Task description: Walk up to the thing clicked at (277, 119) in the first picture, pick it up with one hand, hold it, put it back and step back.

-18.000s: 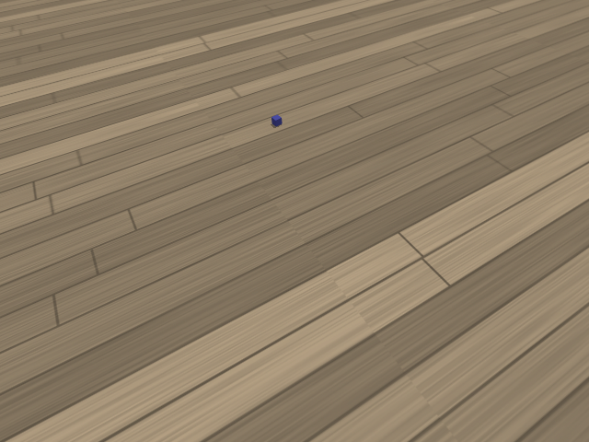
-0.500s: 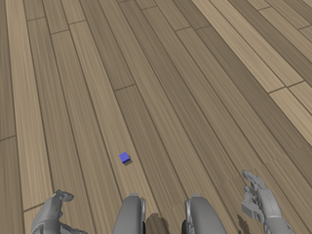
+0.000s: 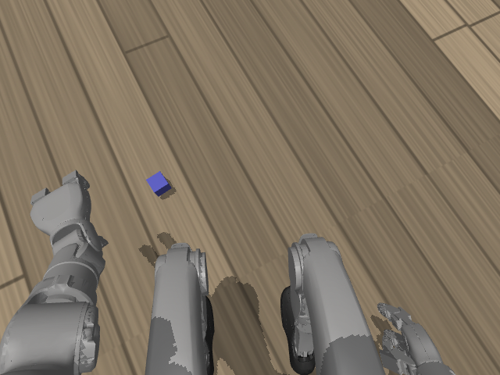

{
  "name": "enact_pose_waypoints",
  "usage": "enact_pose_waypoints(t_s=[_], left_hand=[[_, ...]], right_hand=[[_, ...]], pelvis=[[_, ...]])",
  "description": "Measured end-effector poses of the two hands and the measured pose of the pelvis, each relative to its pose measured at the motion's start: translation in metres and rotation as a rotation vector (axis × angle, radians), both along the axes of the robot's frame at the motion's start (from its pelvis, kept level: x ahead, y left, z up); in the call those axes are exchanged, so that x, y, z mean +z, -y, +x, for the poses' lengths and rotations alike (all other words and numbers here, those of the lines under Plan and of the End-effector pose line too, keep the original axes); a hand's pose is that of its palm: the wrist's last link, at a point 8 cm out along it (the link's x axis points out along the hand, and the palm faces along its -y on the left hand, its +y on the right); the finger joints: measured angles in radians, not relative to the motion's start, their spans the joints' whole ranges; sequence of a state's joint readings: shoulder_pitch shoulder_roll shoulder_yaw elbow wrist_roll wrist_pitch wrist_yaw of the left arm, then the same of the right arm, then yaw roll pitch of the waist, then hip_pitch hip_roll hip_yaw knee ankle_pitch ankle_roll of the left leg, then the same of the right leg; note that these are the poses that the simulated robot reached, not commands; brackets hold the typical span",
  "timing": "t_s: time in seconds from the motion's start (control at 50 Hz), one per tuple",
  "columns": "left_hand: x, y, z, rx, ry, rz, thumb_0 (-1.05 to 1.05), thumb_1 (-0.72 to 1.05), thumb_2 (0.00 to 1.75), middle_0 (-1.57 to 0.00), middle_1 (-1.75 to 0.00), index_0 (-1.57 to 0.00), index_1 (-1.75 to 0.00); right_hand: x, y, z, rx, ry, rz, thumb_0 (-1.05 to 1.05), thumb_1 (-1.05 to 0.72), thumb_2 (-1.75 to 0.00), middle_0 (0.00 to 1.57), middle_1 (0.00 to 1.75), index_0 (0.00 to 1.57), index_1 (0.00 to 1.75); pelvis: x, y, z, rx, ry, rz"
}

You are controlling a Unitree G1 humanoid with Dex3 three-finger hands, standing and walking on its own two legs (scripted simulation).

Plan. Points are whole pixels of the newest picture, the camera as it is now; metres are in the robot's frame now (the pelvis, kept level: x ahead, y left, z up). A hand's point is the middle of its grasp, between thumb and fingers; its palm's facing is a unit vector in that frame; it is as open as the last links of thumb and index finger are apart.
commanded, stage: rise first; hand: left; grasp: from above
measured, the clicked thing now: (159, 184) +0.52 +0.24 -0.42
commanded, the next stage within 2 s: none
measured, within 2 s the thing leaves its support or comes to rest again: neither
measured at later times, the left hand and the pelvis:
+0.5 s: hand (112, 197) +0.44 +0.29 -0.24, palm faces -0.31 -0.27 -0.91, open 11.9 cm; pelvis +0.00 +0.01 -0.08, yaw -3 degrees
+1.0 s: hand (124, 191) +0.47 +0.29 -0.29, palm faces -0.31 -0.28 -0.91, open 11.8 cm; pelvis +0.00 +0.01 -0.12, yaw -5 degrees
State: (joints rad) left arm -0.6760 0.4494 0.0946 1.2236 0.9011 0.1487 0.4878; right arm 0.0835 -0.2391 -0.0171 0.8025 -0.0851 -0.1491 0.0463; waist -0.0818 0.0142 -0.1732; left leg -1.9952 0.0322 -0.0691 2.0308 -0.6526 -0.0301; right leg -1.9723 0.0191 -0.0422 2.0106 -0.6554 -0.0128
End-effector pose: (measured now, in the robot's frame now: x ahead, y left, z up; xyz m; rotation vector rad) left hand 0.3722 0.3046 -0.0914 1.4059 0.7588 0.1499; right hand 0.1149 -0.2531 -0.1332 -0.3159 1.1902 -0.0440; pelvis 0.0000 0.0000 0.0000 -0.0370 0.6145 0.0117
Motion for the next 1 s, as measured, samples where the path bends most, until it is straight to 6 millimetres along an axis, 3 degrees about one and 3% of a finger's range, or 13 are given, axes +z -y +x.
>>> enact_pose_waypoints(t_s=[0.14,0.3,0.58,0.8,1.0], left_hand=[[-0.04,0.001,0.015,-0.003,0.0,0.013,0.0,-0.21,0.74,-0.39,-0.78,-0.39,-0.78],[-0.07,0.003,0.039,0.086,0.029,-0.038,0.0,-0.21,0.74,-0.39,-0.78,-0.4,-0.77],[-0.102,0.01,0.078,0.099,0.001,-0.049,0.0,-0.19,0.71,-0.4,-0.77,-0.41,-0.76],[-0.126,0.014,0.088,0.081,0.002,-0.053,0.0,-0.18,0.69,-0.4,-0.78,-0.42,-0.77],[-0.138,0.015,0.097,0.087,0.007,-0.057,0.0,-0.17,0.68,-0.4,-0.78,-0.42,-0.76]], right_hand=[[-0.029,-0.002,-0.041,-0.019,-0.084,0.004,0.0,-0.89,-0.89,0.2,0.3,0.2,0.3],[-0.045,-0.004,-0.066,-0.029,-0.134,0.001,0.0,-0.89,-0.89,0.2,0.3,0.2,0.3],[-0.068,-0.005,-0.09,-0.017,-0.201,0.054,0.0,-0.89,-0.89,0.2,0.3,0.2,0.3],[-0.086,-0.003,-0.098,0.009,-0.233,0.087,0.0,-0.9,-0.89,0.2,0.3,0.2,0.3],[-0.089,-0.002,-0.102,0.025,-0.248,0.089,0.0,-0.9,-0.89,0.2,0.3,0.2,0.3]], pelvis=[[-0.034,-0.004,-0.005,-0.009,-0.002,-0.015],[-0.06,-0.011,-0.005,-0.012,-0.003,-0.035],[-0.091,-0.013,0.001,-0.019,-0.013,-0.045],[-0.111,-0.01,0.002,-0.03,0.004,-0.048],[-0.119,-0.011,0.002,-0.04,0.012,-0.06]])
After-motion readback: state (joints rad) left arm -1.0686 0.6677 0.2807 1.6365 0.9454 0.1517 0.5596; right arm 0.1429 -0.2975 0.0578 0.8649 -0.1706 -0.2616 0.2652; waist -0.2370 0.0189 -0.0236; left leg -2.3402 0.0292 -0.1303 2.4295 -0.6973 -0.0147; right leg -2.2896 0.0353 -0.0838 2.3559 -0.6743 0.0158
